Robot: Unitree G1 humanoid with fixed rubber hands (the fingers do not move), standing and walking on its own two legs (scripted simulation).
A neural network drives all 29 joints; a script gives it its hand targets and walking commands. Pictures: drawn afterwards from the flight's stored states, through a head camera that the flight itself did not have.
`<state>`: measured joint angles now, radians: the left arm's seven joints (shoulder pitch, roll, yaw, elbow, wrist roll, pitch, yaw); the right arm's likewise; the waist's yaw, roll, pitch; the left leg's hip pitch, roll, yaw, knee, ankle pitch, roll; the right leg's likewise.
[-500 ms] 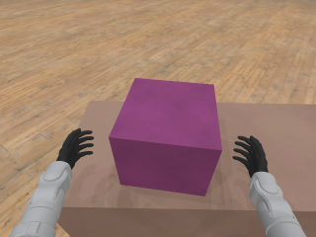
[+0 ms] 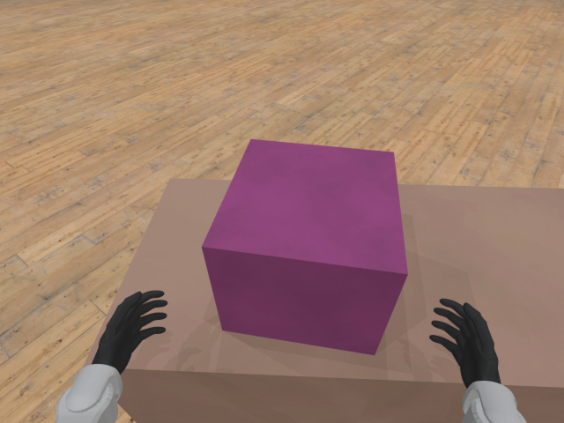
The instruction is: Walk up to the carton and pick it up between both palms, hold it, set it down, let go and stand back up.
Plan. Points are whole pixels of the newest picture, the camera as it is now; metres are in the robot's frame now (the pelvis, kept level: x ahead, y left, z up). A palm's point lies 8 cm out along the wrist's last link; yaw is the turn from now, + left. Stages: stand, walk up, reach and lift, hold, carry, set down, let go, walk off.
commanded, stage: set down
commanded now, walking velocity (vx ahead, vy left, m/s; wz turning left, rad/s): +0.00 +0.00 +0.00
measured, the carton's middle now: (308, 240) +0.47 -0.03 -0.01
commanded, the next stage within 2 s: let go in 1.74 s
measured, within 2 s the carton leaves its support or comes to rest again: neither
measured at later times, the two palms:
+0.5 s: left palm out of the picture +0.16 +0.25 -0.02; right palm (470, 417) +0.17 -0.22 -0.02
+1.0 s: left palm out of the picture +0.17 +0.24 -0.04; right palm (461, 415) +0.17 -0.22 -0.04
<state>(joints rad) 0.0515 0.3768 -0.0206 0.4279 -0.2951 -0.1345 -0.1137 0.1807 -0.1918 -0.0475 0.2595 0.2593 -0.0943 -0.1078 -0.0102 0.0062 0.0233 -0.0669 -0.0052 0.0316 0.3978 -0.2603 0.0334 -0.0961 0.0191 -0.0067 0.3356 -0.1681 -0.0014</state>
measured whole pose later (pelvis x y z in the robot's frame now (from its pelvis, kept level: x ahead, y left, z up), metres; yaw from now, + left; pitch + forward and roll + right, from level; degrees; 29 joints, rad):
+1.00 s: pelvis +0.00 +0.00 +0.00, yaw +0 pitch -7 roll -1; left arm 0.23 0.31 -0.08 0.54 -0.21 -0.22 -0.05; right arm 0.25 -0.14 -0.02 0.53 0.14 -0.23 -0.05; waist 0.03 0.01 0.04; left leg 0.01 0.00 0.03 0.39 -0.27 0.03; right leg -0.03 0.03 0.01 0.35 -0.19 -0.01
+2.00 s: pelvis +0.00 -0.02 +0.00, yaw +0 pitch -7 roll +0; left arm 0.18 0.20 0.00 0.51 0.02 0.16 0.02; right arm 0.15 -0.15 -0.03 0.66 -0.03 -0.19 0.05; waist 0.00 -0.01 0.07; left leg -0.02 0.01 0.04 0.39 -0.25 0.01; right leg -0.07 0.03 0.00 0.37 -0.19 -0.02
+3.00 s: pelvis -0.03 +0.01 -0.01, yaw +1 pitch -2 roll +0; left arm 0.32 0.27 -0.01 0.73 0.01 -0.02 0.01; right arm 0.32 -0.29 0.01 0.72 -0.01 -0.03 0.01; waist 0.00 0.01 0.01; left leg -0.18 -0.05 0.03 0.45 -0.24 0.05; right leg -0.24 -0.03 0.00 0.47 -0.20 0.02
